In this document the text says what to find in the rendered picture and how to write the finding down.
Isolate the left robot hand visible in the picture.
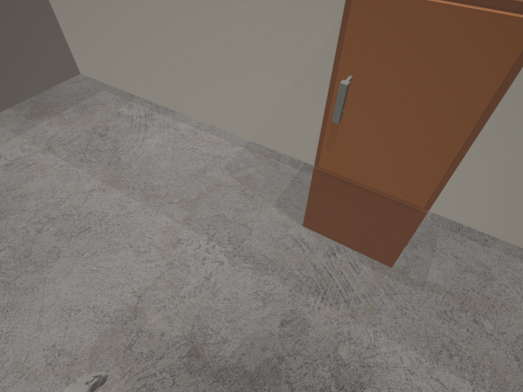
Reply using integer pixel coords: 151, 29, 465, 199
64, 372, 108, 392

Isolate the handle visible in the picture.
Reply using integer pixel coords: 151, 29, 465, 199
332, 76, 353, 124

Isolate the cupboard door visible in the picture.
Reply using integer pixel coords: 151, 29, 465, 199
318, 0, 523, 208

